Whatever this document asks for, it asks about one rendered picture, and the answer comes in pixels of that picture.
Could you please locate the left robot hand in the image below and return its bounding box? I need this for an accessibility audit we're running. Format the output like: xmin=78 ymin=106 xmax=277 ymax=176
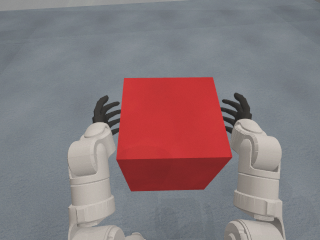
xmin=92 ymin=95 xmax=121 ymax=135

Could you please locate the left robot forearm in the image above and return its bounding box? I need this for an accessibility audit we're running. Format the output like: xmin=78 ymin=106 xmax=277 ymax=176
xmin=67 ymin=122 xmax=116 ymax=240

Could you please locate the right robot hand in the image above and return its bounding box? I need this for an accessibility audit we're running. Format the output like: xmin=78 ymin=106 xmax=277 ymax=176
xmin=220 ymin=92 xmax=252 ymax=134

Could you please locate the robot right upper arm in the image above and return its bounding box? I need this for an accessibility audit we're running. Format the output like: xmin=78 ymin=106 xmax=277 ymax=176
xmin=224 ymin=219 xmax=284 ymax=240

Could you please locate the carton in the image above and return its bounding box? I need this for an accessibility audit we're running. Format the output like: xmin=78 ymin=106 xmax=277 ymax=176
xmin=116 ymin=77 xmax=233 ymax=192

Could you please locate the right robot forearm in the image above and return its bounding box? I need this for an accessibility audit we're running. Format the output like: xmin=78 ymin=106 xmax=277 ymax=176
xmin=229 ymin=118 xmax=286 ymax=240

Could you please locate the robot left upper arm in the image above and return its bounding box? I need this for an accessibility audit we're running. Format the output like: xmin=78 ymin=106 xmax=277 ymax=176
xmin=72 ymin=225 xmax=126 ymax=240

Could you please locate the left robot shin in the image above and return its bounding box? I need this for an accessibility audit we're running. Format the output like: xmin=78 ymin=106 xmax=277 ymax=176
xmin=131 ymin=232 xmax=142 ymax=237

